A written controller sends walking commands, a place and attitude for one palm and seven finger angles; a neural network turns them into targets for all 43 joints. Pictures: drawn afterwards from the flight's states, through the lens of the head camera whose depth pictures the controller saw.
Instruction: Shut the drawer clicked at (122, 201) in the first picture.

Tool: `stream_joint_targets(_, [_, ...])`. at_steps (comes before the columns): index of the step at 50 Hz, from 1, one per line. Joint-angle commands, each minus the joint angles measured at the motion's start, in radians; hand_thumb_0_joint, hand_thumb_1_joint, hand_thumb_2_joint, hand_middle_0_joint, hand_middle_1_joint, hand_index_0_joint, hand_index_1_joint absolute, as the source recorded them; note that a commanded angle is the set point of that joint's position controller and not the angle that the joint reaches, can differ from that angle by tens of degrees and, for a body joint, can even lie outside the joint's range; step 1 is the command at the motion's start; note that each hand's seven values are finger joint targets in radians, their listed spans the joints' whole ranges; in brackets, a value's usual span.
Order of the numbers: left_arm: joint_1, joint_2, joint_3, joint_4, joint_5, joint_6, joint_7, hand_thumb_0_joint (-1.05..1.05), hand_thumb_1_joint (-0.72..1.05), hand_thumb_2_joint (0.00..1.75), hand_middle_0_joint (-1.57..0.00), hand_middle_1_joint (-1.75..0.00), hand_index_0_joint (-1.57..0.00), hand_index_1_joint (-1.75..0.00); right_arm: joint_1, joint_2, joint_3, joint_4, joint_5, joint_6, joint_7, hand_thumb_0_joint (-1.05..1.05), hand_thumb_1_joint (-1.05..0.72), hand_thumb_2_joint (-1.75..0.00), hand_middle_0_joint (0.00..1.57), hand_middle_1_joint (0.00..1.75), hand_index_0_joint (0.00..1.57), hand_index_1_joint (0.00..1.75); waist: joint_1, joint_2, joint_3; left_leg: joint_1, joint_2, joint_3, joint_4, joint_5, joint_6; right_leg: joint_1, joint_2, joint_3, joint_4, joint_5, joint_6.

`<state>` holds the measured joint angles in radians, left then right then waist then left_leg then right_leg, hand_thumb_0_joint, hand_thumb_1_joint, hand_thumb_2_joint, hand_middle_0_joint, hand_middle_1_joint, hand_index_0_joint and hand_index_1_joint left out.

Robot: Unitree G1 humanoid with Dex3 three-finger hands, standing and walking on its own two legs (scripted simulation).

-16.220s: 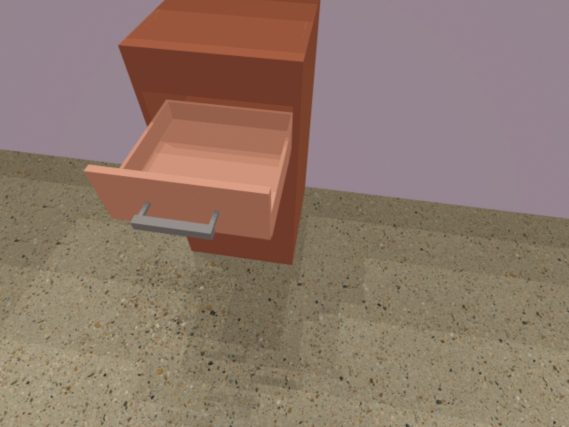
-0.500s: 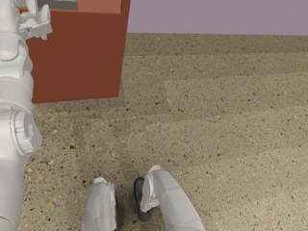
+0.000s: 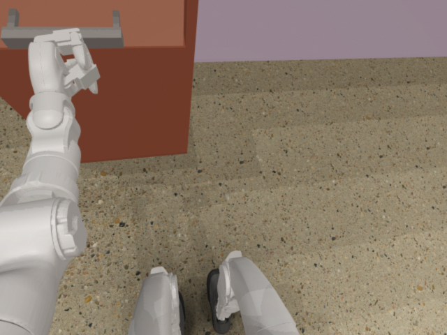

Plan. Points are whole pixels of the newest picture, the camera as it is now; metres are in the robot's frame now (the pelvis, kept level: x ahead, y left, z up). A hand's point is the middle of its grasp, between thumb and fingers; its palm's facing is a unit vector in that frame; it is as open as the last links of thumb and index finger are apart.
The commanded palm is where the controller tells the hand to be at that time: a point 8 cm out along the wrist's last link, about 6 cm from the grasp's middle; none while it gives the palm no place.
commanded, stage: draw the hand back to the body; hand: left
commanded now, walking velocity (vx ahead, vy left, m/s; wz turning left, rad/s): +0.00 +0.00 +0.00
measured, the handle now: (66, 27) +0.63 +0.20 +0.04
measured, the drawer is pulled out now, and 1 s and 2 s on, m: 0.00 0.00 0.00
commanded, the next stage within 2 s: step back with the hand held close in 1.48 s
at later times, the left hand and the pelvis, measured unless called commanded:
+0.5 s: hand (32, 98) +0.44 +0.19 +0.12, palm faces +0.10 -0.99 -0.03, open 3.2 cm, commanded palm +0.40 +0.23 +0.14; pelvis +0.06 -0.01 +0.08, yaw +2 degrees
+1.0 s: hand out of the picture +0.31 +0.23 +0.23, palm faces +0.29 -0.91 -0.29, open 3.2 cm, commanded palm +0.26 +0.27 +0.25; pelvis +0.06 +0.01 +0.13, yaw +3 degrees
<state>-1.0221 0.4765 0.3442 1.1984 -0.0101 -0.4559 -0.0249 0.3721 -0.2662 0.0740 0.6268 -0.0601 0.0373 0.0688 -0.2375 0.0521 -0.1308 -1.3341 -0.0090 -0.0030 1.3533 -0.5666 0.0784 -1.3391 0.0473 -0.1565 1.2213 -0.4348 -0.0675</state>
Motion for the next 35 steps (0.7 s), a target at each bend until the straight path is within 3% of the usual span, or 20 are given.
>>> stream_joint_targets(1, [-0.476, 0.226, 0.043, -0.267, -0.008, -0.089, 0.009, 0.00, 0.90, 0.90, -1.40, -1.60, -1.40, -1.60, 0.202, -0.188, -0.076, -0.028, 0.007, 0.010, -0.014, 0.00, -0.90, -0.90, 0.20, 0.30, 0.20, 0.30, -0.027, 0.156, -0.586, 0.391, 0.033, -0.117, -0.164, 0.370, -0.043, 0.378, -0.002, 0.158, -0.133, 0.188, 0.039])
stream_joint_targets(3, [-0.451, 0.207, 0.042, -0.287, -0.016, -0.100, 0.005, 0.00, 0.90, 0.90, -1.40, -1.60, -1.40, -1.60, 0.193, -0.181, -0.079, -0.036, 0.008, 0.013, -0.014, 0.00, -0.90, -0.90, 0.20, 0.30, 0.20, 0.30, -0.023, 0.141, -0.602, 0.385, 0.029, -0.104, -0.159, 0.390, -0.041, 0.418, -0.003, 0.169, -0.134, 0.230, 0.041])
stream_joint_targets(4, [-0.428, 0.228, 0.059, -0.291, -0.015, -0.109, 0.003, 0.00, 0.90, 0.90, -1.40, -1.60, -1.40, -1.60, 0.192, -0.181, -0.080, -0.038, 0.008, 0.016, -0.015, 0.00, -0.90, -0.90, 0.20, 0.30, 0.20, 0.30, -0.009, 0.150, -0.618, 0.398, 0.029, -0.102, -0.158, 0.414, -0.044, 0.426, -0.002, 0.167, -0.123, 0.254, 0.038])
stream_joint_targets(5, [-0.405, 0.197, 0.038, -0.274, -0.016, -0.108, -0.003, 0.00, 0.90, 0.90, -1.40, -1.60, -1.40, -1.60, 0.186, -0.176, -0.080, -0.042, 0.009, 0.020, -0.013, 0.00, -0.90, -0.90, 0.20, 0.30, 0.20, 0.30, -0.010, 0.151, -0.606, 0.399, 0.027, -0.099, -0.161, 0.418, -0.045, 0.427, -0.002, 0.166, -0.125, 0.262, 0.039])
stream_joint_targets(6, [-0.350, 0.246, 0.090, -0.333, -0.028, -0.114, -0.005, 0.00, 0.90, 0.90, -1.40, -1.60, -1.40, -1.60, 0.183, -0.180, -0.083, -0.056, 0.012, 0.024, -0.014, 0.00, -0.90, -0.90, 0.20, 0.30, 0.20, 0.30, 0.029, 0.157, -0.646, 0.419, 0.026, -0.089, -0.172, 0.446, -0.047, 0.486, -0.003, 0.174, -0.131, 0.294, 0.037])
stream_joint_targets(8, [-0.219, 0.255, 0.101, -0.471, -0.050, -0.111, -0.020, 0.00, 0.90, 0.90, -1.40, -1.60, -1.40, -1.60, 0.162, -0.176, -0.092, -0.102, 0.027, 0.033, -0.013, 0.00, -0.90, -0.90, 0.20, 0.30, 0.20, 0.30, 0.083, 0.168, -0.766, 0.508, 0.019, -0.074, -0.216, 0.519, -0.053, 0.617, -0.002, 0.183, -0.154, 0.390, 0.036])
stream_joint_targets(9, [-0.144, 0.253, 0.098, -0.528, -0.061, -0.101, -0.027, 0.00, 0.90, 0.90, -1.40, -1.60, -1.40, -1.60, 0.154, -0.175, -0.094, -0.119, 0.034, 0.034, -0.013, 0.00, -0.90, -0.90, 0.20, 0.30, 0.20, 0.30, 0.102, 0.189, -0.807, 0.565, 0.021, -0.077, -0.235, 0.577, -0.059, 0.646, 0.000, 0.177, -0.157, 0.438, 0.034])
stream_joint_targets(11, [-0.015, 0.196, 0.062, -0.637, -0.092, -0.062, -0.043, 0.00, 0.90, 0.90, -1.40, -1.60, -1.40, -1.60, 0.137, -0.164, -0.099, -0.140, 0.053, 0.039, -0.012, 0.00, -0.90, -0.90, 0.20, 0.30, 0.20, 0.30, 0.117, 0.172, -0.796, 0.630, 0.024, -0.069, -0.281, 0.638, -0.061, 0.713, -0.001, 0.170, -0.203, 0.496, 0.040])
stream_joint_targets(13, [0.153, 0.145, 0.035, -0.697, -0.123, -0.003, -0.060, 0.00, 0.90, 0.90, -1.40, -1.60, -1.40, -1.60, 0.119, -0.156, -0.102, -0.165, 0.074, 0.038, -0.016, 0.00, -0.90, -0.90, 0.20, 0.30, 0.20, 0.30, 0.132, 0.082, -0.714, 0.604, 0.021, -0.050, -0.339, 0.614, -0.051, 0.817, -0.002, 0.174, -0.263, 0.538, 0.044])
stream_joint_targets(14, [0.220, 0.102, 0.008, -0.721, -0.142, 0.022, -0.068, 0.00, 0.90, 0.90, -1.40, -1.60, -1.40, -1.60, 0.109, -0.153, -0.102, -0.175, 0.082, 0.034, -0.021, 0.00, -0.90, -0.90, 0.20, 0.30, 0.20, 0.30, 0.131, 0.056, -0.683, 0.605, 0.020, -0.044, -0.361, 0.615, -0.045, 0.846, -0.003, 0.174, -0.284, 0.557, 0.045])
stream_joint_targets(17, [0.342, 0.017, -0.039, -0.787, -0.186, 0.071, -0.079, 0.00, 0.90, 0.90, -1.40, -1.60, -1.40, -1.60, 0.077, -0.145, -0.105, -0.180, 0.104, 0.018, -0.039, 0.00, -0.90, -0.90, 0.20, 0.30, 0.20, 0.30, 0.122, -0.043, -0.508, 0.563, 0.017, -0.019, -0.423, 0.519, -0.035, 0.895, -0.011, 0.181, -0.355, 0.548, 0.059])
stream_joint_targets(18, [0.370, -0.023, -0.070, -0.779, -0.194, 0.081, -0.083, 0.00, 0.90, 0.90, -1.40, -1.60, -1.40, -1.60, 0.063, -0.143, -0.103, -0.179, 0.108, 0.010, -0.043, 0.00, -0.90, -0.90, 0.20, 0.30, 0.20, 0.30, 0.115, -0.051, -0.431, 0.552, 0.015, -0.013, -0.440, 0.474, -0.034, 0.879, -0.013, 0.182, -0.376, 0.512, 0.060])
stream_joint_targets(21, [0.404, -0.049, -0.098, -0.823, -0.199, 0.067, -0.086, 0.00, 0.90, 0.90, -1.40, -1.60, -1.40, -1.60, 0.039, -0.140, -0.104, -0.169, 0.109, -0.010, -0.055, 0.00, -0.90, -0.90, 0.20, 0.30, 0.20, 0.30, 0.118, -0.016, -0.332, 0.600, 0.010, -0.005, -0.473, 0.451, -0.038, 0.856, -0.015, 0.174, -0.402, 0.460, 0.056])
stream_joint_targets(24, [0.430, -0.064, -0.139, -0.932, -0.193, 0.043, -0.095, 0.00, 0.90, 0.90, -1.40, -1.60, -1.40, -1.60, 0.010, -0.132, -0.106, -0.178, 0.110, -0.030, -0.062, 0.00, -0.90, -0.90, 0.20, 0.30, 0.20, 0.30, 0.132, 0.064, -0.317, 0.718, 0.011, -0.017, -0.502, 0.508, -0.044, 0.844, -0.016, 0.159, -0.415, 0.451, 0.045])
stream_joint_targets(25, [0.470, -0.059, -0.136, -0.964, -0.194, 0.040, -0.098, 0.00, 0.90, 0.90, -1.40, -1.60, -1.40, -1.60, 0.005, -0.129, -0.107, -0.182, 0.109, -0.037, -0.063, 0.00, -0.90, -0.90, 0.20, 0.30, 0.20, 0.30, 0.148, 0.083, -0.347, 0.768, 0.013, -0.026, -0.511, 0.552, -0.050, 0.858, -0.015, 0.153, -0.415, 0.459, 0.044])
stream_joint_targets(29, [0.597, -0.030, -0.122, -1.117, -0.211, 0.055, -0.108, 0.00, 0.90, 0.90, -1.40, -1.60, -1.40, -1.60, -0.048, -0.127, -0.105, -0.217, 0.113, -0.063, -0.075, 0.00, -0.90, -0.90, 0.20, 0.30, 0.20, 0.30, 0.182, 0.087, -0.377, 0.873, 0.020, -0.046, -0.549, 0.661, -0.064, 0.918, -0.021, 0.142, -0.432, 0.493, 0.042])
stream_joint_targets(30, [0.640, -0.037, -0.119, -1.125, -0.210, 0.068, -0.110, 0.00, 0.90, 0.90, -1.40, -1.60, -1.40, -1.60, -0.062, -0.121, -0.101, -0.223, 0.114, -0.067, -0.078, 0.00, -0.90, -0.90, 0.20, 0.30, 0.20, 0.30, 0.189, 0.079, -0.357, 0.888, 0.023, -0.050, -0.566, 0.674, -0.070, 0.923, -0.020, 0.134, -0.441, 0.486, 0.043])
stream_joint_targets(31, [0.702, 0.045, -0.155, -1.144, -0.101, 0.145, -0.021, 0.00, 0.90, 0.90, -1.40, -1.60, -1.40, -1.60, -0.140, -0.111, -0.106, -0.235, 0.118, -0.036, -0.097, 0.00, -0.90, -0.90, 0.20, 0.30, 0.20, 0.30, 0.234, 0.046, -0.380, 0.949, 0.025, -0.054, -0.631, 0.658, -0.062, 0.993, -0.050, 0.173, -0.497, 0.440, 0.033])
stream_joint_targets(32, [0.717, -0.011, -0.181, -1.211, -0.097, 0.187, 0.023, 0.00, 0.90, 0.90, -1.40, -1.60, -1.40, -1.60, -0.156, -0.093, -0.098, -0.266, 0.119, -0.030, -0.108, 0.00, -0.90, -0.90, 0.20, 0.30, 0.20, 0.30, 0.210, 0.033, -0.305, 0.944, 0.026, -0.048, -0.661, 0.609, -0.060, 0.995, -0.054, 0.165, -0.530, 0.416, 0.037])
stream_joint_targets(35, [0.840, -0.019, -0.184, -1.249, -0.085, 0.261, 0.079, 0.00, 0.90, 0.90, -1.40, -1.60, -1.40, -1.60, -0.194, -0.090, -0.083, -0.269, 0.121, -0.024, -0.133, 0.00, -0.90, -0.90, 0.20, 0.30, 0.20, 0.30, 0.221, -0.022, -0.189, 0.938, 0.035, -0.050, -0.728, 0.539, -0.050, 1.049, -0.059, 0.165, -0.585, 0.387, 0.036])
